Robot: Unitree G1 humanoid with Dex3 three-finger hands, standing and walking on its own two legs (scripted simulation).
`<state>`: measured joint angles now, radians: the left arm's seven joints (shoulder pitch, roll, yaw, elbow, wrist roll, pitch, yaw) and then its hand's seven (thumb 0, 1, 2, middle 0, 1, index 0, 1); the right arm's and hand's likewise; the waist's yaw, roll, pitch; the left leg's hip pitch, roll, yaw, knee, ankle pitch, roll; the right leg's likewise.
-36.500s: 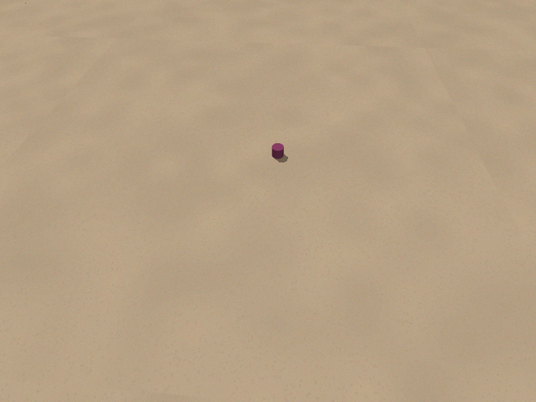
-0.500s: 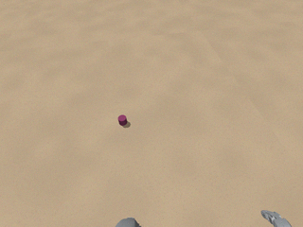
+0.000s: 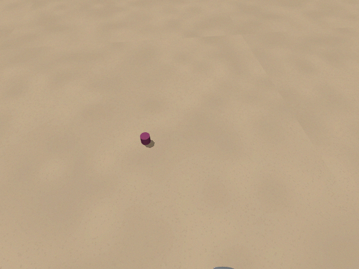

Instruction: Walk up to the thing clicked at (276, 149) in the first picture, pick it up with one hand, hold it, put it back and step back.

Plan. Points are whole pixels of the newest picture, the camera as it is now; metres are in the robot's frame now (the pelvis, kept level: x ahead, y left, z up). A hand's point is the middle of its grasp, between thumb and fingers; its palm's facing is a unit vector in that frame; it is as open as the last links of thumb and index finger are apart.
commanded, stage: step back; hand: left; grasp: from above
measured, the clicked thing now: (145, 138) +1.03 +0.23 -0.74
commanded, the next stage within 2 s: stand in 0.36 s
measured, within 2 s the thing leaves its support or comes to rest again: neither
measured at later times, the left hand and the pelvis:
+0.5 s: hand out of the picture +0.13 +0.28 -0.15, palm faces +0.05 -0.94 -0.35, open 7.4 cm; pelvis +0.05 +0.01 +0.00, yaw +2 degrees
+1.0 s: hand out of the picture +0.11 +0.27 -0.14, palm faces +0.02 -0.94 -0.35, open 7.4 cm; pelvis +0.04 +0.01 +0.02, yaw +2 degrees
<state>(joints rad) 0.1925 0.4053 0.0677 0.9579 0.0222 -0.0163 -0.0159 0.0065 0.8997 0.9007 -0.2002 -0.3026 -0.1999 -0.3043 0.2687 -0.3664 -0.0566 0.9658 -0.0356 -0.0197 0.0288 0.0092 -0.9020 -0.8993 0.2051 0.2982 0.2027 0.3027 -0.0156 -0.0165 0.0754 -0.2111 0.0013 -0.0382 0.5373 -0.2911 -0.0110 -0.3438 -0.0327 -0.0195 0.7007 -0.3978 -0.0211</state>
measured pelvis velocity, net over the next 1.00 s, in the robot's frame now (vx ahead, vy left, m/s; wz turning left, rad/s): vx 0.04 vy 0.01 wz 0.03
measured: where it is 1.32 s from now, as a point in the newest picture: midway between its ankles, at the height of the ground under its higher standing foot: outside the picture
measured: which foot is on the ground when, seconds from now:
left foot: down 0.00-0.06, up 0.08-0.30, down 0.32-1.00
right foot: up 0.00-0.00, down 0.02-1.00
